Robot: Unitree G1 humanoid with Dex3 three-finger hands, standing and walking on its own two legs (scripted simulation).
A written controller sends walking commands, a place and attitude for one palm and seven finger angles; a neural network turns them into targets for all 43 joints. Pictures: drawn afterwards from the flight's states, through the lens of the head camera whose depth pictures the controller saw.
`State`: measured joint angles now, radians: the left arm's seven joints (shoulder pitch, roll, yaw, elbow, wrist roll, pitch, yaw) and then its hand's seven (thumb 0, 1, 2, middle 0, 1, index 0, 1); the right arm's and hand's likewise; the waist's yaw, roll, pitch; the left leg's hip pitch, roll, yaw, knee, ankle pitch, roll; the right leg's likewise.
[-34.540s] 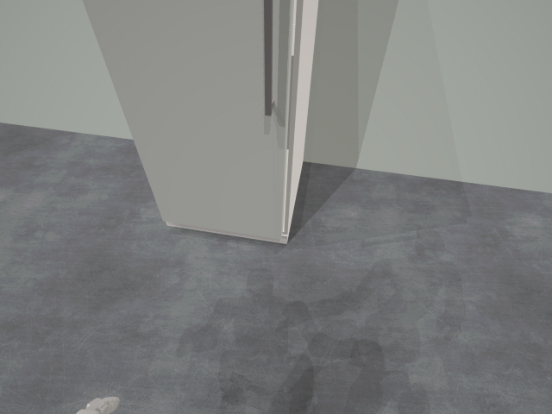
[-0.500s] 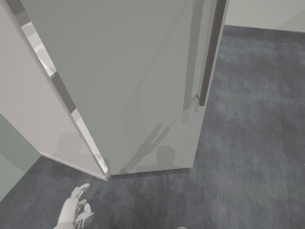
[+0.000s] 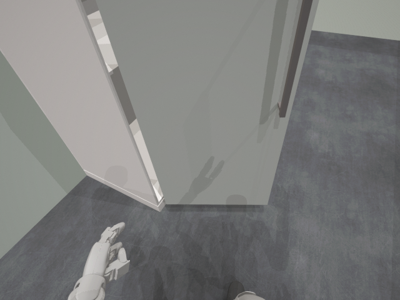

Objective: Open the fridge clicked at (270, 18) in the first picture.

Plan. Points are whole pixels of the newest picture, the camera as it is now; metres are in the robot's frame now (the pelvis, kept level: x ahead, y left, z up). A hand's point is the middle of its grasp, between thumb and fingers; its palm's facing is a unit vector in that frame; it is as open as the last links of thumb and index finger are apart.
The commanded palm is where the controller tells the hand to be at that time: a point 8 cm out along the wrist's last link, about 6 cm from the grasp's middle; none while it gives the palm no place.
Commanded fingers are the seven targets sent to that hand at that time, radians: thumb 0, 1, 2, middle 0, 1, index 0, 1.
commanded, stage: stop stepping back and stand still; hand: right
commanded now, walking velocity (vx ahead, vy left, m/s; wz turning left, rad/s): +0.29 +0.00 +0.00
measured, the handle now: (296, 36) +0.67 -0.20 +0.21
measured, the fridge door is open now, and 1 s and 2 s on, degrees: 64 64 64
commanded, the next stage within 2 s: let the arm hang, fingers relaxed in 0.66 s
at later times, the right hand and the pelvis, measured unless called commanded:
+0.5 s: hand out of the picture +0.13 -0.29 +0.20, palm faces +0.25 +0.85 -0.47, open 7.4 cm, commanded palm +0.09 -0.35 +0.19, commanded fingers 0.00 -0.90 -0.90 0.20 0.30 0.20 0.30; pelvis -0.07 -0.06 +0.04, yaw +4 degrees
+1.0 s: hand out of the picture +0.05 -0.25 -0.13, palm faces -0.09 +0.97 -0.20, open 7.4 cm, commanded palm none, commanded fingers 0.00 -0.90 -0.90 0.20 0.30 0.20 0.30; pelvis -0.09 -0.07 -0.01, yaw +1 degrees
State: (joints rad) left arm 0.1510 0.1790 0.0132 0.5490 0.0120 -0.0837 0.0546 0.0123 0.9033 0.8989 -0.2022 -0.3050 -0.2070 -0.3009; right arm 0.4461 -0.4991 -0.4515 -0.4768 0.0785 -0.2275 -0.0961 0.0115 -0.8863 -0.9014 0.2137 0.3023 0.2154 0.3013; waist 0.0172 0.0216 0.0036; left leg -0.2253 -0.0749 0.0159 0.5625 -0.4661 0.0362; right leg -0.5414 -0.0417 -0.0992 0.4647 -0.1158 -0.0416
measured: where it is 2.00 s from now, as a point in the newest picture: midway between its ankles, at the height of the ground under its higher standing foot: outside the picture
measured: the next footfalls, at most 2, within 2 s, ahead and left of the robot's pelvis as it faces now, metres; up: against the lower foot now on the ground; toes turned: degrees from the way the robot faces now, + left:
right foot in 0.20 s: +0.05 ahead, -0.18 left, +0.00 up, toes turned -1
left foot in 0.58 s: -0.09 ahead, +0.04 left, +0.00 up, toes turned +7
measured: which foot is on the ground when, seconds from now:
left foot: down 0.00-0.20, up 0.22-0.56, down 0.58-0.76, up 0.78-0.98, down 1.00-1.00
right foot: down 0.00-0.00, up 0.02-0.18, down 0.20-1.00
